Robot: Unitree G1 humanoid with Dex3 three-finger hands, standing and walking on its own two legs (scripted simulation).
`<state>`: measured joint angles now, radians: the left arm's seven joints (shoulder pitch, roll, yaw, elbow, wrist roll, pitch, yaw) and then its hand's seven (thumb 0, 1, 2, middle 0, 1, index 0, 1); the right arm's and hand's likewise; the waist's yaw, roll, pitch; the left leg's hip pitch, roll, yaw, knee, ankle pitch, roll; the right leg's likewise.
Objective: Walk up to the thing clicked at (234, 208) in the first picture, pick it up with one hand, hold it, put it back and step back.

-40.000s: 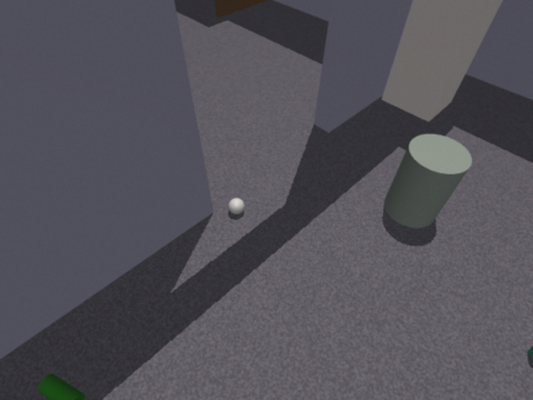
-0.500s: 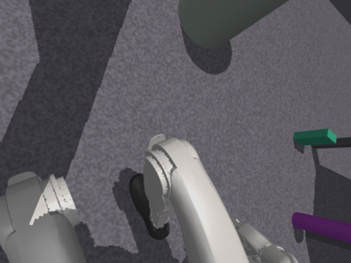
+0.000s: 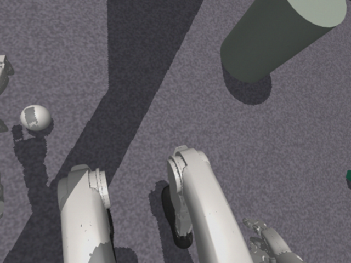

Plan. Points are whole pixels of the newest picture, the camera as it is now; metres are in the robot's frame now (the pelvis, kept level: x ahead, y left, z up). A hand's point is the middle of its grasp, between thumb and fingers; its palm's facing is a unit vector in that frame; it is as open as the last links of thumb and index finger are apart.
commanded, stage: withdraw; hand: left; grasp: from above
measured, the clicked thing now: (36, 117) +0.50 +0.29 -0.33
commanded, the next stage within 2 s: home in 0.20 s
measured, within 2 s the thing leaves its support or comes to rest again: neither
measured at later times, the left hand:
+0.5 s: hand (1, 103) +0.49 +0.32 -0.17, palm faces -0.36 -0.09 -0.93, open 13.1 cm
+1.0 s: hand out of the picture +0.32 +0.27 +0.04, palm faces -0.18 -0.75 -0.64, open 7.6 cm
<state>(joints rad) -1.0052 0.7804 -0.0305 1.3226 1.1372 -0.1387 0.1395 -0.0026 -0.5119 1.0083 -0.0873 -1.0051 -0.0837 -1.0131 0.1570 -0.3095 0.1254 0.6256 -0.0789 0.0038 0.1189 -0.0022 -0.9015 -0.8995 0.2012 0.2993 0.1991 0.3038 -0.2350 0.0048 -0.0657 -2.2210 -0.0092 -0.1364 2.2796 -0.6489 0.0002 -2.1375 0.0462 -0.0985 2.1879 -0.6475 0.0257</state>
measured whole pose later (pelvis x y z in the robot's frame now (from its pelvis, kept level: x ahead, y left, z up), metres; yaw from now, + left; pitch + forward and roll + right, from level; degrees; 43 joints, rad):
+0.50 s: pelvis +0.01 +0.00 -0.03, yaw -1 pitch +35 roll -10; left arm -0.92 0.79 0.10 1.23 1.17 -0.14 0.29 0.00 -0.31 0.93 -0.20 -0.83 -0.19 -0.83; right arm 0.21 -0.24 0.11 0.66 -0.11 0.00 0.13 0.00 -0.89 -0.89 0.20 0.30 0.20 0.30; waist -0.25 0.01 -0.06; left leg -2.33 -0.02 -0.14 2.37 -0.66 0.00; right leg -2.24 0.04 -0.10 2.27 -0.67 0.04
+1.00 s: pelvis +0.02 +0.00 +0.15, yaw +5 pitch +30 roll -5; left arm -0.18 0.44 0.03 0.43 0.40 0.14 0.05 0.00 0.84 0.89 -0.22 -0.31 -0.21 -0.32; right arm 0.09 -0.27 0.00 0.58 0.04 -0.03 0.01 0.00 -0.91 -0.90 0.20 0.30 0.20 0.30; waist -0.07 0.02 -0.20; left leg -1.70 -0.01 -0.09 1.80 -0.63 0.00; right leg -1.63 0.03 -0.05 1.74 -0.63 0.02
